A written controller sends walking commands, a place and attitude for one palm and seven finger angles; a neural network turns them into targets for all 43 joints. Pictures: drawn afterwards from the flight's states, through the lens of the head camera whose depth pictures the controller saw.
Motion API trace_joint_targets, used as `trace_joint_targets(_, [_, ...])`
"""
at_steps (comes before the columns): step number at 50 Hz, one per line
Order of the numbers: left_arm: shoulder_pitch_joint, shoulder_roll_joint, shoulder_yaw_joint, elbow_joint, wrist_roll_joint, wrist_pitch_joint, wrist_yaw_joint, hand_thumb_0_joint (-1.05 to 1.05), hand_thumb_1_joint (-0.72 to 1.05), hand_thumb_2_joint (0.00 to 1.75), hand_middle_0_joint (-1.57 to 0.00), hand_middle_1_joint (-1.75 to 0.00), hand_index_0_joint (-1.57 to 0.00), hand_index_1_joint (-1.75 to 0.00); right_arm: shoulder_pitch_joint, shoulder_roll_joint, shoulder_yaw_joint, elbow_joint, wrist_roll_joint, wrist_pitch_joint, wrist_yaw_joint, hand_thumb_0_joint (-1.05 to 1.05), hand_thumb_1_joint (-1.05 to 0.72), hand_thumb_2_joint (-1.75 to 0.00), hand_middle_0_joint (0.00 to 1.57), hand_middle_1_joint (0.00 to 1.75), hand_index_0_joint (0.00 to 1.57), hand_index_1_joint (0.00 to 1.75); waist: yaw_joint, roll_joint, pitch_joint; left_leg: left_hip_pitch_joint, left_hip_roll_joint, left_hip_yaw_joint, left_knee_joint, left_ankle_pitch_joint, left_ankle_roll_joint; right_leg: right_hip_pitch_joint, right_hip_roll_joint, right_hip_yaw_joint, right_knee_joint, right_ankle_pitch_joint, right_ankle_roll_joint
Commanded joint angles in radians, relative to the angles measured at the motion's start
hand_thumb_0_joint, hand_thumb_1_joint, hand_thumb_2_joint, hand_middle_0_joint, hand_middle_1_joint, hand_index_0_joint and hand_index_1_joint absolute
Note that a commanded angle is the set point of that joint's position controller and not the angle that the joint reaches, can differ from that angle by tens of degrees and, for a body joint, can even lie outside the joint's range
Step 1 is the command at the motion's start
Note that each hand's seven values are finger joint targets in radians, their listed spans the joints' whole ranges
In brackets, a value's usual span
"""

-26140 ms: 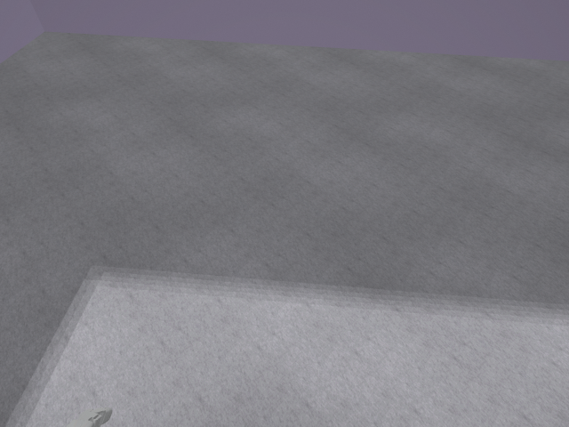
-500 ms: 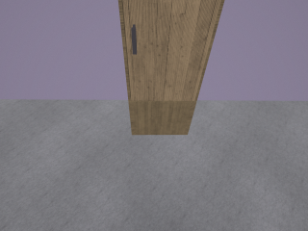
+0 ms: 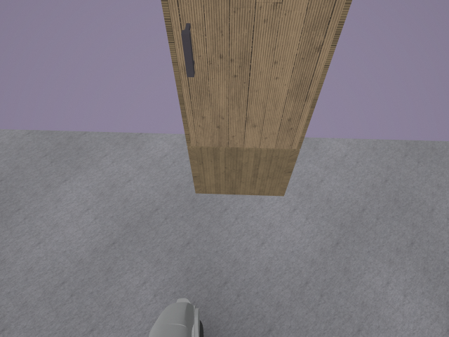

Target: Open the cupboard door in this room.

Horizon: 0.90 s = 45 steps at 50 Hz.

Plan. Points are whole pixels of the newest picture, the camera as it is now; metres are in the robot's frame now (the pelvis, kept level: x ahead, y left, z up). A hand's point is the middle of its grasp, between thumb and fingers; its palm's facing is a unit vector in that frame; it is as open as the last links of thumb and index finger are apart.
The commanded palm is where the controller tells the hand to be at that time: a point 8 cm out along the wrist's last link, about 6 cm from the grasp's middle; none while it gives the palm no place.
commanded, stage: take the last steps up to it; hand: left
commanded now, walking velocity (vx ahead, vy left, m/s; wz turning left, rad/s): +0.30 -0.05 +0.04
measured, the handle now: (189, 50) +0.76 +0.17 +0.07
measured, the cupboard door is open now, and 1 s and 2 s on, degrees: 0 0 0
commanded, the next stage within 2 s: come to a stop and stand still in 0.30 s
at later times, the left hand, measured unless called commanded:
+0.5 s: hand (169, 249) +0.30 +0.17 -0.16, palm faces +0.00 -0.98 -0.22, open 7.4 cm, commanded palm none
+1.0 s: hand (133, 290) +0.21 +0.23 -0.19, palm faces +0.12 -0.97 -0.23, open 7.4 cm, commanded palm none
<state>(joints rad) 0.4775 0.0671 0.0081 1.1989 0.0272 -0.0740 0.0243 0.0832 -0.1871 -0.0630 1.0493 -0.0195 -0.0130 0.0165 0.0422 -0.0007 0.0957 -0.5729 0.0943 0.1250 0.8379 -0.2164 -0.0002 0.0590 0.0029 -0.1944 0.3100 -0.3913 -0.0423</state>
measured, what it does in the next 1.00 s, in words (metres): walks ahead: left foot, then right foot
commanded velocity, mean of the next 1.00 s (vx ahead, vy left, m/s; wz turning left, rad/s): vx -0.02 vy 0.03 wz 0.01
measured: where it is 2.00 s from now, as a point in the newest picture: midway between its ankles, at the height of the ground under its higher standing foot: outside the picture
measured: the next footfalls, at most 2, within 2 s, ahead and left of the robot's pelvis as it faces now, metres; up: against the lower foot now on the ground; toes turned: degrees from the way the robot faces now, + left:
left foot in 0.10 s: +0.18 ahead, +0.10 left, +0.00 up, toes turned +9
right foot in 0.50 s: +0.32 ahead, -0.16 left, +0.00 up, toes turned -7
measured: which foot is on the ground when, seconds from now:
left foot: up 0.00-0.08, down 0.10-0.52, up 0.54-0.90, down 0.92-1.00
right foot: down 0.00-0.10, up 0.12-0.48, down 0.50-0.92, up 0.94-1.00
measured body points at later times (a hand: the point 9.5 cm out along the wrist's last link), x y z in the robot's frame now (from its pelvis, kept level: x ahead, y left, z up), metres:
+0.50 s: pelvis +0.20 -0.02 +0.00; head +0.23 -0.03 +0.45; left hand +0.30 +0.22 -0.14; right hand +0.18 -0.26 -0.16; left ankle +0.14 +0.10 -0.73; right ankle +0.28 -0.16 -0.73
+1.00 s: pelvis +0.18 +0.02 -0.01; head +0.21 +0.05 +0.44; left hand +0.21 +0.29 -0.17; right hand +0.28 -0.22 -0.14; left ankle +0.18 +0.12 -0.73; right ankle +0.24 -0.14 -0.70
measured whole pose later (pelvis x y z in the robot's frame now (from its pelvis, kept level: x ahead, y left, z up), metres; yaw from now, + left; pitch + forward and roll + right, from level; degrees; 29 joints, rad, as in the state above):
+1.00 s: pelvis +0.18 +0.02 -0.01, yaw +2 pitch -1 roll -1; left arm 0.20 0.26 0.08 1.02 0.02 0.07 0.03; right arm 0.15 -0.17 -0.05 0.98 -0.02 0.02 0.00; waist 0.03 -0.06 0.08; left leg -0.27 0.02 0.04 0.61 -0.32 0.02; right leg -0.47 -0.06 0.00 0.85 -0.42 0.02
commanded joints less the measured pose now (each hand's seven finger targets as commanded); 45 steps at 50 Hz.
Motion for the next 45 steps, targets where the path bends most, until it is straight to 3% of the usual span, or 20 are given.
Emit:
trace_joint_targets(1, [0.058,0.185,0.029,-0.018,-0.007,-0.008,0.009,0.00,0.90,0.90,-0.20,-0.30,-0.20,-0.30,-0.018,0.008,0.022,-0.065,0.001,-0.029,-0.004,0.00,-0.90,-0.90,0.20,0.30,0.20,0.30,-0.043,-0.110,0.012,0.156,-0.088,0.081,-0.148,0.012,0.041,-0.041,-0.236,0.088,0.033,0.999,-0.079])
trace_joint_targets(3, [0.014,0.210,0.032,-0.028,-0.013,-0.008,0.008,0.00,0.90,0.90,-0.20,-0.30,-0.20,-0.30,0.203,-0.043,0.005,-0.006,-0.008,-0.039,-0.019,0.00,-0.90,-0.90,0.20,0.30,0.20,0.30,-0.145,-0.100,-0.115,0.423,-0.107,0.064,-0.275,0.087,0.070,-0.087,-0.219,0.059,0.313,1.031,-0.046])
trace_joint_targets(4, [0.013,0.202,0.035,-0.048,-0.021,-0.010,0.003,0.00,0.90,0.90,-0.20,-0.30,-0.20,-0.30,0.355,-0.117,-0.013,0.029,-0.015,-0.042,-0.029,0.00,-0.90,-0.90,0.20,0.30,0.20,0.30,-0.202,-0.015,-0.223,0.680,0.010,-0.078,-0.299,0.226,0.115,-0.254,-0.172,0.040,0.537,0.767,-0.012])
trace_joint_targets(5, [0.071,0.132,0.028,-0.066,-0.035,-0.010,-0.008,0.00,0.90,0.90,-0.20,-0.30,-0.20,-0.30,0.443,-0.223,-0.039,0.055,-0.022,-0.047,-0.038,0.00,-0.90,-0.90,0.20,0.30,0.20,0.30,-0.186,0.225,-0.324,0.887,0.324,-0.501,-0.365,0.429,0.260,-0.530,-0.024,0.039,0.899,0.005,0.025])
trace_joint_targets(6, [0.025,0.141,0.026,-0.098,-0.025,-0.011,-0.002,0.00,0.90,0.90,-0.20,-0.30,-0.20,-0.30,0.421,-0.244,-0.035,0.052,0.006,-0.036,-0.037,0.00,-0.90,-0.90,0.20,0.30,0.20,0.30,-0.161,0.189,-0.304,0.785,0.395,-0.590,-0.475,0.363,0.309,-0.588,-0.023,0.152,1.045,-0.195,0.009])
trace_joint_targets(8, [-0.084,0.134,0.032,-0.114,-0.014,0.006,-0.008,0.00,0.90,0.90,-0.20,-0.30,-0.20,-0.30,0.242,-0.137,-0.018,0.002,0.003,-0.046,-0.043,0.00,-0.90,-0.90,0.20,0.30,0.20,0.30,-0.097,0.070,-0.056,0.482,0.339,-0.483,-0.575,0.120,0.259,-0.671,-0.114,0.204,1.074,-0.053,0.023])
trace_joint_targets(12, [-0.025,0.091,0.039,-0.112,0.001,0.048,-0.023,0.00,0.90,0.90,-0.20,-0.30,-0.20,-0.30,0.173,-0.062,0.005,-0.013,0.001,-0.069,-0.040,0.00,-0.90,-0.90,0.20,0.30,0.20,0.30,-0.009,0.070,-0.066,0.320,0.192,-0.187,-0.594,0.254,0.177,-0.545,-0.143,0.177,0.876,0.059,0.061])
trace_joint_targets(20, [-0.247,0.137,0.042,-0.204,-0.001,0.058,-0.037,0.00,0.90,0.90,-0.20,-0.30,-0.20,-0.30,0.218,-0.106,-0.015,-0.010,-0.007,-0.054,-0.036,0.00,-0.90,-0.90,0.20,0.30,0.20,0.30,-0.049,0.134,-0.039,0.365,0.161,-0.119,-0.558,0.328,0.152,-0.470,-0.111,0.103,0.417,0.162,0.074])
trace_joint_targets(22, [-0.234,0.137,0.037,-0.195,-0.003,0.053,-0.030,0.00,0.90,0.90,-0.20,-0.30,-0.20,-0.30,0.203,-0.106,-0.011,-0.001,-0.007,-0.042,-0.043,0.00,-0.90,-0.90,0.20,0.30,0.20,0.30,-0.031,0.127,-0.059,0.377,0.140,-0.097,-0.462,0.405,0.121,-0.365,-0.084,0.092,0.297,0.201,0.069])
trace_joint_targets(24, [-0.145,0.211,0.042,-0.165,-0.005,0.034,-0.016,0.00,0.90,0.90,-0.20,-0.30,-0.20,-0.30,0.215,-0.093,0.000,0.011,0.001,-0.039,-0.043,0.00,-0.90,-0.90,0.20,0.30,0.20,0.30,0.017,0.024,-0.107,0.346,0.058,-0.061,-0.322,0.319,0.032,-0.167,-0.120,0.131,0.100,0.538,0.068])
trace_joint_targets(25, [-0.128,0.291,0.052,-0.157,-0.002,0.027,-0.003,0.00,0.90,0.90,-0.20,-0.30,-0.20,-0.30,0.259,-0.050,0.005,0.018,0.012,-0.036,-0.039,0.00,-0.90,-0.90,0.20,0.30,0.20,0.30,-0.001,-0.116,-0.183,0.251,-0.003,-0.036,-0.229,0.035,-0.010,-0.024,-0.281,0.294,0.149,0.913,0.012])
trace_joint_targets(26, [-0.124,0.327,0.052,-0.158,-0.010,0.032,0.000,0.00,0.90,0.90,-0.20,-0.30,-0.20,-0.30,0.305,-0.044,0.002,0.021,0.022,-0.018,-0.038,0.00,-0.90,-0.90,0.20,0.30,0.20,0.30,-0.018,-0.136,-0.183,0.235,-0.063,-0.026,-0.140,-0.281,-0.029,-0.027,-0.408,0.317,0.157,1.176,-0.075])
trace_joint_targets(27, [-0.124,0.350,0.063,-0.160,-0.013,0.035,0.004,0.00,0.90,0.90,-0.20,-0.30,-0.20,-0.30,0.294,-0.044,-0.004,0.020,0.023,0.010,-0.047,0.00,-0.90,-0.90,0.20,0.30,0.20,0.30,-0.001,-0.256,-0.222,0.242,-0.067,-0.041,0.001,-0.419,-0.037,-0.051,-0.444,0.368,0.141,1.276,-0.135])
trace_joint_targets(28, [-0.142,0.339,0.067,-0.164,-0.014,0.043,0.013,0.00,0.90,0.90,-0.20,-0.30,-0.20,-0.30,0.269,-0.069,-0.009,0.011,0.023,0.026,-0.052,0.00,-0.90,-0.90,0.20,0.30,0.20,0.30,0.011,-0.294,-0.207,0.218,-0.062,-0.087,0.106,-0.450,-0.035,-0.079,-0.459,0.393,0.133,1.299,-0.176])
trace_joint_targets(31, [-0.207,0.334,0.080,-0.198,-0.005,0.066,0.031,0.00,0.90,0.90,-0.20,-0.30,-0.20,-0.30,0.185,-0.070,-0.013,-0.009,0.016,0.043,-0.045,0.00,-0.90,-0.90,0.20,0.30,0.20,0.30,0.017,-0.106,-0.173,0.101,-0.072,-0.161,0.310,-0.372,-0.037,-0.094,-0.442,0.346,0.143,1.131,-0.175])
trace_joint_targets(37, [-0.301,0.314,0.085,-0.256,0.006,0.079,0.027,0.00,0.90,0.90,-0.20,-0.30,-0.20,-0.30,0.182,-0.060,-0.017,-0.048,0.009,0.070,-0.025,0.00,-0.90,-0.90,0.20,0.30,0.20,0.30,-0.025,-0.195,-0.180,0.174,-0.077,-0.132,0.207,-0.251,-0.056,-0.252,-0.359,0.245,0.085,0.761,-0.121])
trace_joint_targets(41, [-0.313,0.333,0.091,-0.269,0.013,0.089,0.016,0.00,0.90,0.90,-0.20,-0.30,-0.20,-0.30,0.196,-0.059,-0.009,-0.065,0.013,0.048,-0.021,0.00,-0.90,-0.90,0.20,0.30,0.20,0.30,-0.037,-0.254,-0.177,0.271,-0.075,-0.085,-0.033,-0.223,-0.045,-0.300,-0.324,0.255,0.071,0.490,-0.100])
trace_joint_targets(43, [-0.321,0.332,0.090,-0.265,0.007,0.097,0.011,0.00,0.90,0.90,-0.20,-0.30,-0.20,-0.30,0.242,-0.063,-0.008,-0.055,0.014,0.038,-0.022,0.00,-0.90,-0.90,0.20,0.30,0.20,0.30,-0.068,-0.224,-0.167,0.412,-0.082,-0.055,-0.270,-0.091,-0.039,-0.387,-0.290,0.248,0.115,0.305,-0.051])
trace_joint_targets(44, [-0.314,0.305,0.083,-0.270,-0.002,0.106,0.006,0.00,0.90,0.90,-0.20,-0.30,-0.20,-0.30,0.267,-0.094,-0.010,-0.050,0.013,0.029,-0.021,0.00,-0.90,-0.90,0.20,0.30,0.20,0.30,-0.081,-0.105,-0.152,0.483,-0.061,-0.075,-0.387,-0.038,-0.036,-0.464,-0.243,0.217,0.187,0.166,-0.011])
trace_joint_targets(45, [-0.283,0.241,0.071,-0.281,-0.012,0.117,0.001,0.00,0.90,0.90,-0.20,-0.30,-0.20,-0.30,0.241,-0.163,-0.023,-0.069,0.003,0.021,-0.022,0.00,-0.90,-0.90,0.20,0.30,0.20,0.30,-0.071,0.178,-0.103,0.437,0.111,-0.312,-0.541,-0.065,0.015,-0.573,-0.122,0.147,0.346,-0.047,0.046])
